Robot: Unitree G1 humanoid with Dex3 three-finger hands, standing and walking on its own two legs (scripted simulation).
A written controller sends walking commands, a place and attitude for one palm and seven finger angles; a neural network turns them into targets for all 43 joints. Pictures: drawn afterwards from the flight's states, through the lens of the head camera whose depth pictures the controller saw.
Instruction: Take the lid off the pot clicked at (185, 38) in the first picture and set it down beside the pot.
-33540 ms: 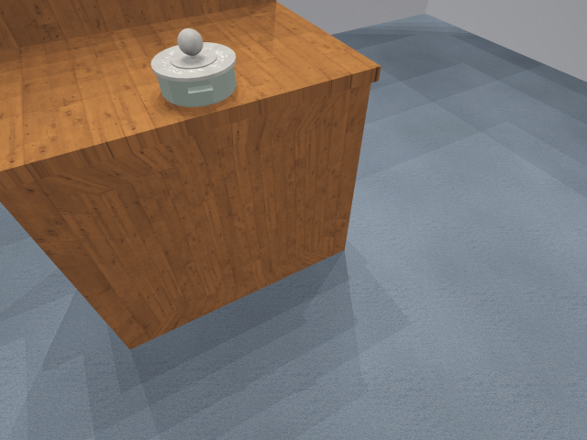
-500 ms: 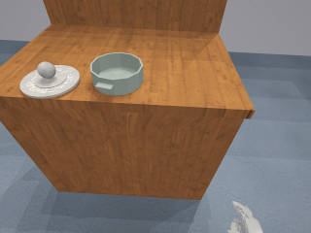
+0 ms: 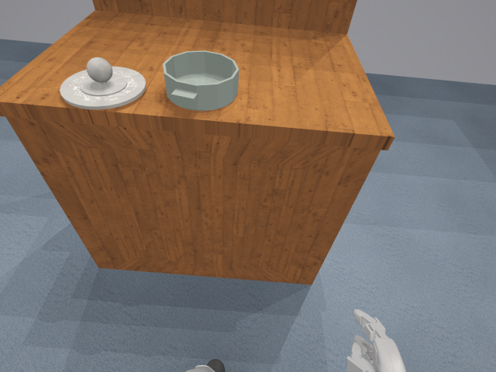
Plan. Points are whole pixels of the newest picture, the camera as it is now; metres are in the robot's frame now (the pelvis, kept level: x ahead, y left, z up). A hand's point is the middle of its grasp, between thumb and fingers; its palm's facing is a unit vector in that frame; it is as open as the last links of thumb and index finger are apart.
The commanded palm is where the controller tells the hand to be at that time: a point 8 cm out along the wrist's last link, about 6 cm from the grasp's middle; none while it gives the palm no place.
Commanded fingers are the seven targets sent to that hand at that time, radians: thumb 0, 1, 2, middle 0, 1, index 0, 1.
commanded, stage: stop stepping back and stand still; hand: left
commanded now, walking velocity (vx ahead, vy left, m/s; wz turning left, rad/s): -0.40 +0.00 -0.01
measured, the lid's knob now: (99, 70) +0.69 +0.40 +0.13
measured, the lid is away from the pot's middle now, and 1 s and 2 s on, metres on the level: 0.23 0.23 0.23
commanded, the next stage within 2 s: let the arm hang, fingers relaxed in 2.00 s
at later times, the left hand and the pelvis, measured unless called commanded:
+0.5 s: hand out of the picture +0.05 +0.26 +0.32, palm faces +0.56 -0.73 -0.39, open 7.4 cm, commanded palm +0.00 +0.32 +0.30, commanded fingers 0.00 0.90 0.90 -0.20 -0.30 -0.20 -0.30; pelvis -0.13 +0.04 +0.01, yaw +0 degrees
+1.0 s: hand out of the picture +0.13 +0.30 +0.09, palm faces +0.18 -0.91 -0.38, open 7.4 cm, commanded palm none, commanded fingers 0.00 0.90 0.90 -0.20 -0.30 -0.20 -0.30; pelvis -0.13 +0.08 +0.01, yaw +1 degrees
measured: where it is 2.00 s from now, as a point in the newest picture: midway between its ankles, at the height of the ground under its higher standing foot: outside the picture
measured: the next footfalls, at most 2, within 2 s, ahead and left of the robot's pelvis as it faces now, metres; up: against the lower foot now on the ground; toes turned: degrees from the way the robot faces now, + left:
left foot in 0.18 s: +0.04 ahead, +0.11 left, +0.00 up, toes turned +0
right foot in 0.46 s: -0.10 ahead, -0.09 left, +0.01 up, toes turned -6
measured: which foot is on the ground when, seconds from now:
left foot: down 0.00-0.00, up 0.02-0.16, down 0.18-0.44, up 0.46-0.66, down 0.68-1.00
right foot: down 0.00-0.20, up 0.22-0.44, down 0.46-0.68, up 0.70-1.00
